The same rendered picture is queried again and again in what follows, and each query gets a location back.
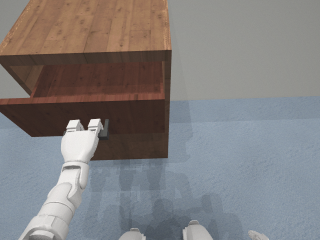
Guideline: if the drawer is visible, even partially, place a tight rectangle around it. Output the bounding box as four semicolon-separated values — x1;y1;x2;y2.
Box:
0;61;165;137

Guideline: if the left robot forearm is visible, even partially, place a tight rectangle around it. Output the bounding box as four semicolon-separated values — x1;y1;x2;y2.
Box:
18;161;90;240

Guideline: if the robot left shin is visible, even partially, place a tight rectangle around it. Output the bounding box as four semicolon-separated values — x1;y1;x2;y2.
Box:
130;228;140;232

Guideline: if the robot right hand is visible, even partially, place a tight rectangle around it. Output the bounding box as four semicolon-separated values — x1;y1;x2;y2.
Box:
248;230;269;240

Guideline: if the robot right thigh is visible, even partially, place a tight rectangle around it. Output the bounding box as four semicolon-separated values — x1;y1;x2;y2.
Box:
182;224;213;240

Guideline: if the cabinet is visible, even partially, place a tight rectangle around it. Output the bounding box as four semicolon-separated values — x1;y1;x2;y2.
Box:
0;0;172;161

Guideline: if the handle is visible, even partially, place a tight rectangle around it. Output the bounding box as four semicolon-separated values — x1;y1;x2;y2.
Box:
62;119;110;141

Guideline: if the robot left hand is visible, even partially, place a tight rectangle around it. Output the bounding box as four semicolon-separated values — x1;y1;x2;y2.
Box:
61;118;104;164

